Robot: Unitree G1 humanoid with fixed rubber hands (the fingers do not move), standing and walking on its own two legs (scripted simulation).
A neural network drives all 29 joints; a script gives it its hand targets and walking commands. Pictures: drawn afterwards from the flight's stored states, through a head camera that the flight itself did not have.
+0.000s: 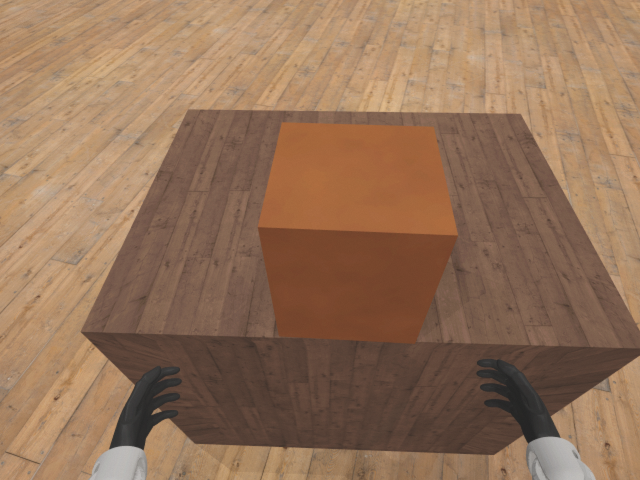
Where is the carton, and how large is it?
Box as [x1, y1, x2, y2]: [258, 122, 457, 343]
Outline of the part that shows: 282,122 258,224 260,241 279,335 414,343 457,236 433,127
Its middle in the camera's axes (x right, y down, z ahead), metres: +0.04 -0.01 +0.56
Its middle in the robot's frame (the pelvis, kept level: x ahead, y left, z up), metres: +0.43 -0.01 +0.05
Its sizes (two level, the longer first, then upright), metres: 0.210 0.200 0.250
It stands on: a pedestal, 0.70 m high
